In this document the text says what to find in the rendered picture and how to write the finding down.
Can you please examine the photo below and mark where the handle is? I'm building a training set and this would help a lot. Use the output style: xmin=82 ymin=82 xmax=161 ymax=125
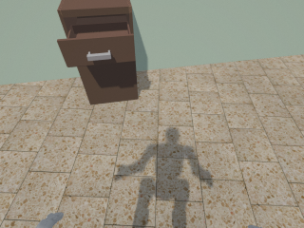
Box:
xmin=86 ymin=50 xmax=111 ymax=61

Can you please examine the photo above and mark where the drawer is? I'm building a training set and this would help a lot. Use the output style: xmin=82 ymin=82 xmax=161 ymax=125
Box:
xmin=57 ymin=21 xmax=136 ymax=67

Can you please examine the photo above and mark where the left robot hand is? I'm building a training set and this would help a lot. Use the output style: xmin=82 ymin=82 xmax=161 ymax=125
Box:
xmin=36 ymin=212 xmax=64 ymax=228

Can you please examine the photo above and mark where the cabinet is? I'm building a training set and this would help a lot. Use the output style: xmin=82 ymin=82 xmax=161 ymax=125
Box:
xmin=57 ymin=0 xmax=139 ymax=105

